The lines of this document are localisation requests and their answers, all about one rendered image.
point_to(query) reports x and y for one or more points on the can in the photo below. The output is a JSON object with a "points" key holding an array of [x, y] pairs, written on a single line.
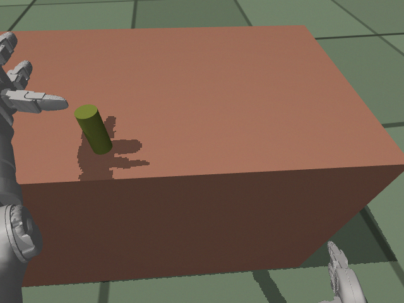
{"points": [[93, 127]]}

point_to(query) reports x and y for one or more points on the left robot arm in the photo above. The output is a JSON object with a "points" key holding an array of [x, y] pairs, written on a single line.
{"points": [[20, 237]]}

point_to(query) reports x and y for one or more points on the left robot hand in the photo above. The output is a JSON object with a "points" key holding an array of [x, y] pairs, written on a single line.
{"points": [[12, 84]]}

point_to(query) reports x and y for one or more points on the right robot hand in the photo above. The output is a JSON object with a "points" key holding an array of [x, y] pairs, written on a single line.
{"points": [[344, 281]]}

